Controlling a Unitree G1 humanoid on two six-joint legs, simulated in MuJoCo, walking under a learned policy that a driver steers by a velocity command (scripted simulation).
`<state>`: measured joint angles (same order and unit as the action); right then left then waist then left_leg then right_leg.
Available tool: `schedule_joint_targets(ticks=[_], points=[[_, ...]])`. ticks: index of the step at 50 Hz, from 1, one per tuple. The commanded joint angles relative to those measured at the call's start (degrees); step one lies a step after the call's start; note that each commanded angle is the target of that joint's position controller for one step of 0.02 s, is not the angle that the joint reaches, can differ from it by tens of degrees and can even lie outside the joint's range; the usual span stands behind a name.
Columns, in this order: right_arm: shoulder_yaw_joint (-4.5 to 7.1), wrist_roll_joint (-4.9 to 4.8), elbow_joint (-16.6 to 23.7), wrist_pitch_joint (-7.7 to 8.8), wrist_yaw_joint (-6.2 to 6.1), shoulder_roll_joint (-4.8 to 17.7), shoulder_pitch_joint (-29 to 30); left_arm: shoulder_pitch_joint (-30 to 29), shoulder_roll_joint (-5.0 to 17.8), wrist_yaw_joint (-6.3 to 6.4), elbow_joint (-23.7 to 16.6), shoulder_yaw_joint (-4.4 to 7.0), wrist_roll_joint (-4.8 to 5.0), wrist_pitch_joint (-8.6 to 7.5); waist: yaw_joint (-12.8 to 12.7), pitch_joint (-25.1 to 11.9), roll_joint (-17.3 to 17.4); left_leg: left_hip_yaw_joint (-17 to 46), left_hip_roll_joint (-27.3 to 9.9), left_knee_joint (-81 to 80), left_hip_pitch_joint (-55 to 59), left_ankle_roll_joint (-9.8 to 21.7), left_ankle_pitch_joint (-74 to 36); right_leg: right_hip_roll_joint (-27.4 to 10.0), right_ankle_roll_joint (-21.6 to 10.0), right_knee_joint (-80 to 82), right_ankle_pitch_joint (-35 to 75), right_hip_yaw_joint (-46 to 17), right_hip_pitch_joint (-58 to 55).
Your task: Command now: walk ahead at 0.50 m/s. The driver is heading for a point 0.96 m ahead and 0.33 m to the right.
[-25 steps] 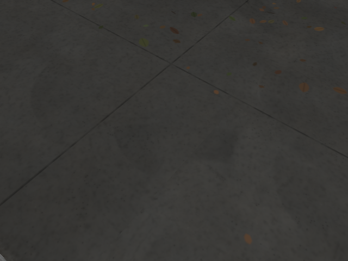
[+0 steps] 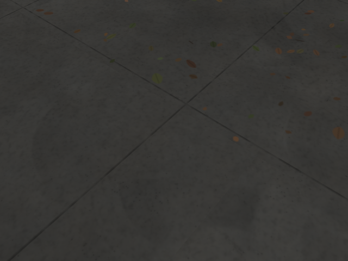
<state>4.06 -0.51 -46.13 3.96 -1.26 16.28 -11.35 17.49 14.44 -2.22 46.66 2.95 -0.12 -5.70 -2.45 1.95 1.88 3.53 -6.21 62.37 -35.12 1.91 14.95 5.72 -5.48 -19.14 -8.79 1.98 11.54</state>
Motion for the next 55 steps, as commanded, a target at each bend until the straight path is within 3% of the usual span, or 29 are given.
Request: schedule_joint_targets(ticks=[1, 5, 10, 13, 14, 15, 16, 17, 18, 19, 20, 21, 24, 27, 31, 32, 34, 37, 39, 40, 41, 42, 43, 44, 45, 47, 48, 50, 55], points=[[0.55, 1.00, 3.9, 0.60, -0.19, 3.3, -0.3, -3.6, 8.3, 0.74, -4.2, 1.66, 0.07, -1.21, 2.6, -0.4, -3.9, 0.7, -2.8, -7.1, -4.1, -1.8, -10.0, -16.2, -8.8, 11.8, 10.1, -13.6, 0.6], [-0.79, 1.06, 5.8, 1.25, 1.10, 1.5, 7.8, 1.3, 9.8, 1.67, -2.4, 2.14, 0.98, -0.47, -1.0, 0.6, -4.0, -2.1, -0.2, -23.7, -0.3, -2.9, -23.9, -13.4, -6.4, 11.4, 12.4, -6.6, 0.2], [-1.49, -0.02, 9.8, 2.20, 2.86, 1.7, 17.1, 6.8, 10.1, 1.61, 0.5, 2.37, 1.99, 1.21, -4.3, 1.9, -5.0, -2.4, 2.2, -33.4, -2.8, -1.8, -19.6, -17.4, -6.5, 7.1, 14.0, -9.5, -10.8], [-0.27, 0.16, 9.4, 2.83, 3.39, 5.0, 11.4, 4.3, 11.9, 2.22, 0.1, 3.03, 2.26, 1.37, 1.3, -0.3, -8.1, -1.2, 4.0, -36.4, 6.5, -0.2, -13.9, -19.4, -4.0, 1.7, 23.2, -12.3, -12.9], [0.96, 0.34, 7.7, 2.92, 2.98, 7.6, 5.3, 2.6, 11.7, 2.20, -0.1, 2.91, 2.13, 1.50, 4.7, -4.5, -8.3, -2.4, 5.1, -37.6, 14.6, 1.5, -14.5, -17.2, -2.8, -4.9, 31.9, -10.7, -13.0], [2.36, 1.42, 5.7, 2.69, 2.39, 11.1, -3.5, 1.7, 10.0, 2.12, -1.3, 2.41, 1.48, 1.57, 8.6, -11.8, -7.5, -0.8, 2.2, -34.2, 29.3, 3.7, -17.3, -13.2, -0.8, -16.3, 26.6, -8.1, -6.7], [3.67, 2.65, 4.4, 2.99, 1.38, 16.3, -12.6, 5.1, 5.6, 1.57, -3.8, 0.71, 0.67, 1.19, 9.3, -23.4, 3.6, 16.5, -12.2, -31.7, 56.6, 11.2, -17.4, -6.7, 2.9, -38.1, 7.8, -5.0, 15.9], [3.29, 1.44, 3.1, 2.52, 1.30, 13.3, -15.6, 9.5, 4.1, 1.28, -2.4, -0.06, 1.02, 0.74, 9.4, -32.1, 14.7, 32.8, -18.7, -36.9, 65.4, 15.6, -10.3, -3.4, 4.0, -50.4, -25.4, -8.6, 26.9], [1.90, 1.18, 3.9, 2.17, 0.96, 9.1, -13.4, 5.4, 9.3, 1.27, -2.9, 1.30, 2.88, 0.47, 10.4, -25.0, 9.1, 28.2, -16.2, -39.9, 60.1, 13.2, -4.5, -5.7, 3.8, -54.6, -23.5, -11.0, 31.8], [1.22, 0.99, 4.3, 1.55, 0.87, 7.4, -9.5, 1.0, 9.3, 1.84, -4.2, 1.38, 3.85, 0.16, 9.4, -15.6, 7.4, 21.6, -14.8, -41.4, 50.3, 10.7, -5.9, -8.5, 4.5, -56.0, -18.5, -8.4, 34.1], [0.59, 1.47, 4.1, 1.45, 1.04, 5.5, -5.9, -1.4, 9.1, 2.25, -4.9, 1.28, 3.08, 0.10, 7.5, -9.4, 3.4, 17.4, -12.8, -44.4, 40.8, 9.8, -8.1, -10.0, 4.5, -54.2, -14.4, -7.7, 32.9], [0.26, 1.34, 4.7, 1.54, 1.46, 4.2, -2.5, -0.4, 8.6, 2.80, -5.2, 1.76, 2.56, 0.53, 4.8, -6.1, 4.6, 14.3, -12.1, -46.8, 33.2, 9.4, -11.8, -11.9, 4.7, -52.4, -11.4, -9.0, 29.3], [0.35, 1.08, 4.2, 2.53, 1.73, 3.4, 1.9, 2.5, 6.3, 3.38, -4.6, 2.00, 2.84, 3.08, 1.7, -2.2, 5.3, 4.1, -9.5, -52.7, 24.9, 8.6, -12.1, -13.4, 6.0, -49.2, -6.5, -8.5, 25.2], [0.68, 2.31, 2.1, 2.64, 1.37, 4.5, 1.7, -0.1, 5.8, 3.37, -6.1, 2.50, 2.41, 5.16, 1.2, 0.6, 4.3, -4.2, -7.8, -54.2, 23.1, 9.2, -19.0, -14.1, 7.6, -44.7, 0.6, -7.5, 26.8], [1.79, 2.18, -0.2, 2.67, 0.07, 7.7, -1.3, -8.2, 3.8, 2.10, -9.1, 0.91, 2.34, 4.09, 3.8, 1.0, 0.3, -8.5, -8.2, -53.5, 29.0, 7.7, -19.4, -13.8, 5.1, -29.4, 9.1, -5.6, 27.8], [1.89, 1.39, -0.7, 2.79, 0.05, 8.0, -2.8, -10.1, 3.6, 1.62, -9.9, 0.59, 1.68, 3.86, 4.8, 1.6, -1.1, -9.0, -9.5, -53.8, 30.7, 7.8, -18.6, -13.9, 4.9, -26.2, 9.6, -5.0, 28.4], [2.15, 0.47, -2.1, 2.35, 0.53, 8.4, -4.6, -13.4, 4.1, 0.98, -11.5, 0.57, 2.37, 4.27, 6.6, 2.9, -0.8, -10.4, -10.2, -53.4, 34.5, 6.7, -15.6, -13.7, 4.2, -22.8, 8.2, -3.6, 29.8], [2.46, -0.69, -3.9, 1.40, 0.97, 9.3, -6.9, -16.8, 4.3, 0.38, -14.3, 0.43, 2.03, 4.90, 7.3, 4.7, -0.2, -11.3, -12.4, -51.7, 39.0, 6.1, -18.2, -12.5, 1.7, -20.2, 2.6, -0.9, 29.9], [2.80, -1.63, -4.5, 0.59, 0.72, 11.2, -5.7, -14.9, 6.0, 0.14, -15.5, 1.45, 1.32, 5.73, 4.7, 3.5, 1.5, -14.7, -11.9, -46.7, 39.3, 5.4, -36.8, -8.5, 0.0, -19.5, -3.2, 3.1, 22.0], [2.91, -1.41, -4.5, -0.06, 0.47, 12.5, -4.4, -8.6, 6.8, -0.21, -14.1, 2.13, 1.29, 5.68, 0.5, -1.0, 2.8, -16.3, -11.3, -38.0, 38.9, 4.4, -48.5, -5.8, -1.3, -19.3, -4.4, 5.0, 13.4], [2.64, -1.55, -4.1, -0.46, 0.20, 12.1, -3.0, 2.2, 9.5, -0.08, -10.9, 4.05, 1.79, 5.71, -5.5, -6.9, 2.1, -18.6, -8.7, -25.4, 34.3, 2.6, -52.0, -2.4, -3.4, -16.4, -0.9, 6.0, -1.4], [1.97, 0.16, -1.4, -0.10, 0.13, 10.6, -1.9, 11.3, 15.9, 0.68, -7.5, 6.79, 2.40, 6.01, -8.8, -12.2, -4.4, -18.0, -4.6, -8.0, 20.6, -0.7, -33.8, -7.2, -6.3, -13.3, 1.5, -6.0, -18.8], [-0.43, 2.33, 1.9, 1.43, 0.93, 2.3, -6.7, 7.5, 22.6, 1.02, -8.0, 7.52, 2.50, 5.18, -0.1, -17.7, -21.3, -10.5, 7.1, 11.2, -1.8, -4.2, 17.6, -20.8, -16.8, -4.1, -8.8, -38.0, -33.0], [-0.06, -0.13, 1.8, 3.30, 1.52, 6.6, -1.5, 7.1, 16.2, 0.85, -10.7, 5.62, 1.63, 3.60, -4.3, -23.2, -11.1, 2.0, 6.9, 16.8, -6.7, -3.4, 19.0, -25.8, -18.4, 3.8, -13.2, -49.0, -34.0], [0.55, -2.26, 3.3, 4.07, 1.82, 8.5, 2.8, 5.3, 12.2, 0.42, -9.8, 4.29, 0.76, 2.52, -4.4, -15.1, -7.2, 1.7, 4.5, 16.1, -11.2, -1.6, 12.7, -24.3, -15.0, 4.3, -7.4, -41.5, -29.8], [0.10, -0.96, 3.0, 4.47, 1.30, 6.0, 3.1, -0.3, 8.3, 0.62, -9.3, 3.34, 1.56, 2.01, 0.1, -6.7, -2.3, 2.3, 0.1, 6.2, -7.6, 0.2, 4.8, -19.2, -12.1, 3.5, 7.0, -28.6, -16.3], [0.49, -0.57, 2.4, 3.81, 1.15, 7.3, 1.2, -2.3, 8.0, 0.80, -10.0, 2.97, 0.34, 1.77, 1.8, -5.7, -3.8, 2.8, -1.1, 4.0, -3.9, 0.1, 2.7, -17.9, -11.6, 4.7, 13.3, -25.1, -11.6], [1.24, 0.11, 2.4, 2.39, 1.36, 7.9, -0.2, -2.7, 8.3, 1.27, -10.5, 3.09, 0.49, 1.43, 3.3, -4.4, -3.1, 1.6, -0.8, -1.1, -1.3, -1.9, 0.9, -16.4, -11.5, 6.0, 20.7, -21.5, -7.9], [-0.22, 1.16, 5.9, 1.72, 1.45, 3.6, 11.9, 1.8, 11.6, 3.13, -8.7, 4.21, 1.23, 1.86, 0.0, -0.9, -4.4, -0.7, 3.5, -22.6, 1.6, -5.8, -16.2, -11.5, -8.0, 7.7, 15.0, -15.2, -1.1]])
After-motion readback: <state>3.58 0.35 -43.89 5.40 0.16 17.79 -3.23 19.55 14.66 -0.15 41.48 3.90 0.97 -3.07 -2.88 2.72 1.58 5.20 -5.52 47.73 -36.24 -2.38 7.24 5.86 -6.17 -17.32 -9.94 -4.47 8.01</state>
